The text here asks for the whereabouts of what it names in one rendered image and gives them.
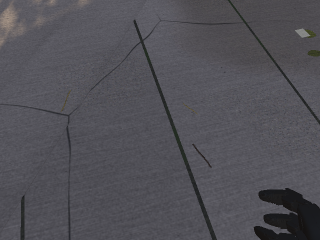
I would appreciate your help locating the right robot hand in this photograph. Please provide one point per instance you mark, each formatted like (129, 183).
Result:
(303, 226)

